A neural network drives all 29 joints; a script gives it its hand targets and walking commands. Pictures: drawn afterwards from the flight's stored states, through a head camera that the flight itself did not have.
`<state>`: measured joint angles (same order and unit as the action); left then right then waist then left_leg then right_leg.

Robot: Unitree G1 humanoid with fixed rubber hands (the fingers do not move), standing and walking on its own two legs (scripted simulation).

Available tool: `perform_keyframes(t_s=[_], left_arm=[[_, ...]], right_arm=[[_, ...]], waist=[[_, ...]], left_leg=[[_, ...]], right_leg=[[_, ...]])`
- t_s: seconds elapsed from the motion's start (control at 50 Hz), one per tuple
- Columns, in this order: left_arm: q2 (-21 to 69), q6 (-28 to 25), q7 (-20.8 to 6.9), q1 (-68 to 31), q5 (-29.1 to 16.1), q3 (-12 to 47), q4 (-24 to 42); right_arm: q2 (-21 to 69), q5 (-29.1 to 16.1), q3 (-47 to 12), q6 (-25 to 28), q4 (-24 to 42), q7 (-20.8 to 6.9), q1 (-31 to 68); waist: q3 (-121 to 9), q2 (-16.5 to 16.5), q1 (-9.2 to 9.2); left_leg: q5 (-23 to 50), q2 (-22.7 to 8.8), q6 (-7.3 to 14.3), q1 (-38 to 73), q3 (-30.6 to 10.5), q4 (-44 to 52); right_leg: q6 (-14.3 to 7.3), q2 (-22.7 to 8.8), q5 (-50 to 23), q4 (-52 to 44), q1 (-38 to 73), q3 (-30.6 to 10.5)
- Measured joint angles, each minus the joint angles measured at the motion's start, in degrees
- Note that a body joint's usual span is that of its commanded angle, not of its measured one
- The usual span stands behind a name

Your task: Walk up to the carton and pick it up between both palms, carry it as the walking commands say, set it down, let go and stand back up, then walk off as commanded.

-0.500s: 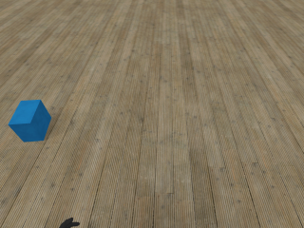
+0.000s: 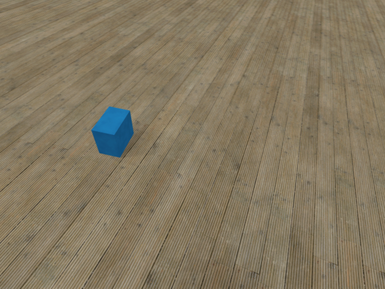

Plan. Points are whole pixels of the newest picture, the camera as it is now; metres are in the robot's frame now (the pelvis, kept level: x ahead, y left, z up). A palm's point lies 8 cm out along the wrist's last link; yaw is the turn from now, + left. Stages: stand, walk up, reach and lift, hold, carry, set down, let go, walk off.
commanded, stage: walk up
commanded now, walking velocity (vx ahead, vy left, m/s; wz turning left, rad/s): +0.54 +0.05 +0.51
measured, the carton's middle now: (114, 131) +1.21 +0.48 -0.67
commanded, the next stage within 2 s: none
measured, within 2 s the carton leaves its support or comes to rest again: neither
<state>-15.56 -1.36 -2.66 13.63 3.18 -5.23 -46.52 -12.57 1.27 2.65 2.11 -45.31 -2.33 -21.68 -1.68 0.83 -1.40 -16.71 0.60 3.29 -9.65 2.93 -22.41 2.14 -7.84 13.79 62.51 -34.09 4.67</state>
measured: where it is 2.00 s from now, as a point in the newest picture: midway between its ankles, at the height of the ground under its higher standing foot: (134, 202)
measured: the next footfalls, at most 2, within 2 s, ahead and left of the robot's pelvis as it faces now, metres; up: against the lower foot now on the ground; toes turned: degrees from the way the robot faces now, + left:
right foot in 0.34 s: +0.36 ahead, -0.08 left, +0.00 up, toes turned +3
left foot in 0.86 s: +0.49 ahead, +0.29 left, +0.00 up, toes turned +23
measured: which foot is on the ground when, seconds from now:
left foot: down 0.00-0.36, up 0.38-0.84, down 0.86-1.00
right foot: up 0.00-0.32, down 0.34-0.88, up 0.90-1.00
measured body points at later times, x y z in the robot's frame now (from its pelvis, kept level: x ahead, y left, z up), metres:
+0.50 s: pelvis +0.26 +0.00 -0.01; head +0.30 -0.01 +0.43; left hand +0.27 +0.29 -0.13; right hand +0.34 -0.25 -0.16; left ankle +0.13 +0.11 -0.63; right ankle +0.32 -0.08 -0.75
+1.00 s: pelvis +0.45 +0.17 -0.01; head +0.48 +0.20 +0.44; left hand +0.38 +0.42 -0.16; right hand +0.60 -0.05 -0.14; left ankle +0.45 +0.27 -0.75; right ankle +0.42 -0.01 -0.65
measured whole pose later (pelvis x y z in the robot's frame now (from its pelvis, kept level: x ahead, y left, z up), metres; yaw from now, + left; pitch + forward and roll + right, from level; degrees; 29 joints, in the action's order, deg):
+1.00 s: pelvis +0.45 +0.17 -0.01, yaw +18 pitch +1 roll -1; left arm -13.6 -3.1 -0.4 18.9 0.9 -3.9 -54.9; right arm -12.2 1.9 2.4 4.3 -53.8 -1.8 -12.1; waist 3.5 2.1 0.7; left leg -13.0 -2.2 1.4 -17.9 5.7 -30.2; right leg 0.9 -7.8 18.4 67.7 -24.0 3.8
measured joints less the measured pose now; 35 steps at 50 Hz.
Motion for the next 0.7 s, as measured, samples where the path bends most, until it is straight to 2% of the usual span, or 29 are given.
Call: perform_keyframes(t_s=[0.08, 0.18, 0.24, 0.3, 0.34, 0.36, 0.4, 0.44, 0.46, 0.52, 0.58, 0.64, 0.7], left_arm=[[0.7, 0.3, -0.4, -3.6, -0.1, 0.4, 0.7], [1.8, 0.4, -0.2, -8.9, -0.8, 1.1, 1.5], [2.6, 0.0, -0.1, -12.5, -1.4, 1.7, 2.5], [3.5, -0.7, 0.3, -15.6, -1.9, 2.7, 3.8], [3.9, -1.8, 1.2, -16.0, -2.1, 3.4, 4.5], [3.9, -2.4, 1.9, -15.4, -1.7, 3.6, 4.7], [3.1, -2.7, 3.2, -12.0, -1.5, 3.5, 3.2], [2.0, -2.2, 4.3, -7.2, -1.8, 2.7, -0.5], [1.6, -2.1, 4.5, -4.7, -1.9, 2.4, -2.3], [0.9, -2.2, 4.3, 2.7, -1.9, 1.6, -6.2], [0.9, -2.7, 3.9, 9.3, -2.2, 1.2, -8.5], [1.8, -3.0, 3.7, 14.1, -2.4, 1.2, -10.1], [3.1, -3.2, 3.8, 16.4, -2.5, 1.4, -10.6]], right_arm=[[0.9, -0.6, 0.3, 1.2, -2.9, 0.4, -6.3], [2.4, -0.6, -0.1, 1.9, -5.5, 1.4, -10.4], [2.8, -0.6, -0.6, 2.0, -7.2, 2.0, -11.2], [2.4, -0.5, -1.0, 1.8, -9.2, 2.4, -11.4], [2.0, -0.7, -1.1, 1.7, -10.7, 2.4, -11.5], [1.5, -0.8, -0.9, 1.4, -11.2, 2.3, -11.0], [0.4, -0.4, 0.1, 0.8, -10.0, 2.1, -7.6], [-1.0, 0.6, 1.0, 0.5, -8.0, 1.5, -3.5], [-1.6, 0.8, 1.3, 0.4, -7.1, 1.2, -1.4], [-3.0, 1.0, 1.9, -0.8, -5.1, -0.3, 4.2], [-3.3, 1.1, 1.7, -2.1, -3.8, -1.5, 9.0], [-2.2, 1.3, 0.8, -2.7, -3.0, -2.5, 12.7], [-0.6, 1.0, -0.5, -2.9, -2.6, -3.4, 15.5]], waist=[[0.0, 0.3, -1.46], [1.1, 1.1, -3.07], [2.3, 1.3, -4.09], [3.6, 0.5, -4.65], [4.2, 0.1, -4.24], [4.6, -0.2, -3.84], [5.5, -1.3, -3.79], [6.1, -2.1, -3.49], [6.2, -2.4, -2.87], [6.2, -3.1, -0.27], [5.7, -3.2, 1.99], [5.0, -3.1, 3.47], [4.6, -2.9, 4.75]], left_leg=[[0.9, 1.1, 0.7, 6.4, -2.5, 6.6], [-1.1, 1.8, 0.8, 12.8, -5.4, 10.2], [-3.6, 1.7, 0.6, 16.1, -7.3, 10.7], [-7.3, 1.2, 0.1, 18.7, -8.9, 9.4], [-11.3, 1.6, -0.1, 17.8, -9.3, 1.7], [-11.9, 2.1, -0.2, 14.2, -8.6, -8.3], [-11.5, 3.3, -1.0, 4.2, -8.2, -32.1], [-6.2, 2.6, -2.1, -4.9, -6.0, -46.9], [-3.4, 1.5, -2.5, -8.7, -4.8, -50.4], [2.5, -1.7, -3.1, -18.0, -3.9, -52.4], [7.2, -3.5, -3.6, -24.5, -5.2, -48.8], [12.5, -5.2, -4.6, -27.7, -5.2, -40.6], [15.6, -7.0, -5.3, -27.0, -2.4, -28.9]], right_leg=[[0.8, 0.5, -5.6, -2.0, -4.0, -0.6], [1.4, 1.9, -8.8, -11.1, -5.2, -0.3], [1.0, 3.3, -8.6, -18.1, -3.8, 0.7], [-0.5, 5.4, -6.7, -24.9, -0.6, 2.1], [-1.8, 6.3, -6.4, -29.1, 4.1, 3.1], [-3.4, 5.8, -7.9, -28.1, 4.8, 3.7], [-5.2, 4.9, -3.2, -23.9, 5.5, 4.6], [-5.3, 4.2, -0.5, -25.3, 9.2, 4.9], [-4.3, 4.0, -0.8, -27.1, 11.2, 5.0], [-4.1, 3.7, -0.4, -31.6, 16.8, 5.0], [-3.2, 2.8, 0.3, -34.7, 21.1, 4.7], [-2.0, 1.9, 1.0, -37.3, 24.6, 4.6], [-0.5, 0.9, 1.6, -40.2, 28.2, 5.0]])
